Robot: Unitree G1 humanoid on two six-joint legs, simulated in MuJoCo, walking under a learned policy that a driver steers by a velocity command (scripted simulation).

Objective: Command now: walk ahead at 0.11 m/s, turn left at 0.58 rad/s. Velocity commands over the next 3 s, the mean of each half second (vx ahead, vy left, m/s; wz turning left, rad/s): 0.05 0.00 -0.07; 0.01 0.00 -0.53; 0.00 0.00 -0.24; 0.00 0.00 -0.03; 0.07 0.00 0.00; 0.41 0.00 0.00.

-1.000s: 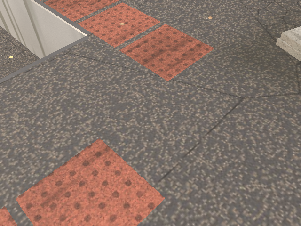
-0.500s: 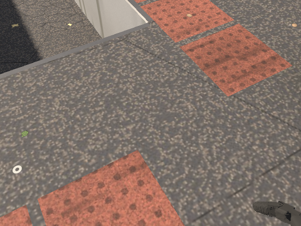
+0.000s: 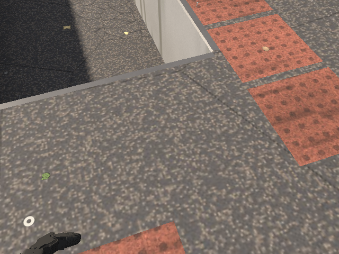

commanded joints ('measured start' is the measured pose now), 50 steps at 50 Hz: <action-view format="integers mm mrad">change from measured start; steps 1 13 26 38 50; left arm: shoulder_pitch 64 70 111 112 88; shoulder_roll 109 150 106 203 225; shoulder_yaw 32 35 52 69 86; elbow -69 10 -37 -83 -114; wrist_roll -1 -44 -55 -34 -41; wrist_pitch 31 57 103 81 115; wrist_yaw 13 -18 -45 15 14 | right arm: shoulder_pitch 64 10 -122 -139 -166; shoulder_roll -164 -81 -137 -66 -71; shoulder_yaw -42 -11 -47 -32 -31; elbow -57 -51 -57 -56 -69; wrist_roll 8 -38 -5 -21 -9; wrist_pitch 30 18 13 -11 -53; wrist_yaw -12 -2 -23 -24 12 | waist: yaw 58 30 43 58 84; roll -108 -135 148 -129 -184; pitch -220 -111 -113 -147 -124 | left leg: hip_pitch -288 248 249 -251 -50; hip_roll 120 162 427 139 88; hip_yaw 48 113 92 90 67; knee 305 -545 -525 95 -363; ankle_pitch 40 403 849 212 222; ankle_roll -72 25 172 -84 -64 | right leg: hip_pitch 438 81 66 359 302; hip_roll -363 -178 -34 -214 -174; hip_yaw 369 250 -108 292 502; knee -154 -190 169 -163 -132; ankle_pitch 113 -215 -270 276 74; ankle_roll -194 -118 49 -213 -202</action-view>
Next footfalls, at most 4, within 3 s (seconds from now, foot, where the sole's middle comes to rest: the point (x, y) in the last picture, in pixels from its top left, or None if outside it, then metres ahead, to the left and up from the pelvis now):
0.26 left None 0.09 0.13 -0.76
0.58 right None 0.09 -0.13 -0.76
1.08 left None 0.17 0.07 -0.76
1.38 right None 0.02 -0.15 -0.76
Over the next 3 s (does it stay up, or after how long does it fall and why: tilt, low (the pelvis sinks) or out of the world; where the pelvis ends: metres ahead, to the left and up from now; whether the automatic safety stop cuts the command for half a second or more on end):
stays up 0.27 -0.15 -0.01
